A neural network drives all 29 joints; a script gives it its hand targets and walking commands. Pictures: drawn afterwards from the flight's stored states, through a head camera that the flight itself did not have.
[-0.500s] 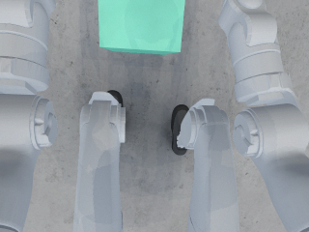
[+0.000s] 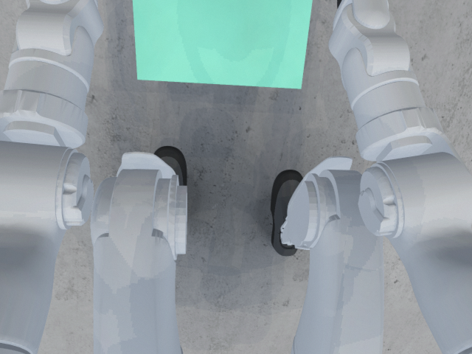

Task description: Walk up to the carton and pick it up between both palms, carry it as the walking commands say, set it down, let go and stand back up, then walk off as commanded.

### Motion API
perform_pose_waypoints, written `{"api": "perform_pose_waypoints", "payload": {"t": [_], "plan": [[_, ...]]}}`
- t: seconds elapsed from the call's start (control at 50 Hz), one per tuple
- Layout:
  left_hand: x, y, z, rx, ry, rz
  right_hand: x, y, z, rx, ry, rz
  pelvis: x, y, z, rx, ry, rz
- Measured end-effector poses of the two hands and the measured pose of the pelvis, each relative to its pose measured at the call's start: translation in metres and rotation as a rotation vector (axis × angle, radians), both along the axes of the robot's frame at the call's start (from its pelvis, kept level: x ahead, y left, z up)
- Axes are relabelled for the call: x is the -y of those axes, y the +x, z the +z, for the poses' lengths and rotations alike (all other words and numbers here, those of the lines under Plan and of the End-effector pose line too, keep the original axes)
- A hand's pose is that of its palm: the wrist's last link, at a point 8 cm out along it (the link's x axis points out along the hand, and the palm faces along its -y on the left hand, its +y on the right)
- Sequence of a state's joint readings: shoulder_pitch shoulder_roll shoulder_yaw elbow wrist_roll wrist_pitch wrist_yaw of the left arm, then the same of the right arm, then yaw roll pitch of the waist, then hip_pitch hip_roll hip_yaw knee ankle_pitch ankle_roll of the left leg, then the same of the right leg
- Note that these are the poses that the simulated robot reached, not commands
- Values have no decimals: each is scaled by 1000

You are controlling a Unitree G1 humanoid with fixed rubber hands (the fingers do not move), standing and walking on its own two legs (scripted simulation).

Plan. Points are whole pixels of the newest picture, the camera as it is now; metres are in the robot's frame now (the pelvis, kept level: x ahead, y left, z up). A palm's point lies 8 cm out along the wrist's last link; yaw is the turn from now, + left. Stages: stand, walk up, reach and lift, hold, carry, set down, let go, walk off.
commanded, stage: reach and lift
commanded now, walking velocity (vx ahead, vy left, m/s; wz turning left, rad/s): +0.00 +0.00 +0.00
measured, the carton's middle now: out of the picture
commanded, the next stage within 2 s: none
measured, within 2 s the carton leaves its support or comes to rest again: leaves its support in 1.66 s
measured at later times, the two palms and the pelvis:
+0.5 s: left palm out of the picture +0.52 +0.21 -0.21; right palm out of the picture +0.54 -0.11 -0.20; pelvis +0.00 -0.01 -0.02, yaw -1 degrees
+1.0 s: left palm out of the picture +0.54 +0.19 -0.20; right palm out of the picture +0.54 -0.08 -0.20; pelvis +0.00 -0.01 -0.02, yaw -1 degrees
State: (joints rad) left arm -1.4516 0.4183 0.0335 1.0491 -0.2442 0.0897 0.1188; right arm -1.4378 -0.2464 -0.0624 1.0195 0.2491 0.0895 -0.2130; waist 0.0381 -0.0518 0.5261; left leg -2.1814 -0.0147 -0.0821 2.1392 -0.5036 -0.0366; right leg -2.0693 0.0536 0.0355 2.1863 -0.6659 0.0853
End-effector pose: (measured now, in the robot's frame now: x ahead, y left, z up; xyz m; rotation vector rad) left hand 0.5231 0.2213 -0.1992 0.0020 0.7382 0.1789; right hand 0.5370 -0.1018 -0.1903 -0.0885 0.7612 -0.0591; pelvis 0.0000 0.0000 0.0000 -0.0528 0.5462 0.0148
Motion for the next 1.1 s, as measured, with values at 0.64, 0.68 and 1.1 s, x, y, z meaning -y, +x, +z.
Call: {"api": "perform_pose_waypoints", "payload": {"t": [0.64, 0.68, 1.1], "plan": [[12, 2, -9, 2, -1, -46, -12, 8, -4, 31, 29, 55, 11, -3, -17, 15, 26, -35], [14, 4, -7, 8, -2, -54, -19, 8, -5, 25, 38, 62, 10, -2, -17, 14, 25, -33], [29, 16, 1, -36, 0, -84, -23, 8, -4, 2, 48, 15, 7, -5, -28, 42, 28, -41]]}}
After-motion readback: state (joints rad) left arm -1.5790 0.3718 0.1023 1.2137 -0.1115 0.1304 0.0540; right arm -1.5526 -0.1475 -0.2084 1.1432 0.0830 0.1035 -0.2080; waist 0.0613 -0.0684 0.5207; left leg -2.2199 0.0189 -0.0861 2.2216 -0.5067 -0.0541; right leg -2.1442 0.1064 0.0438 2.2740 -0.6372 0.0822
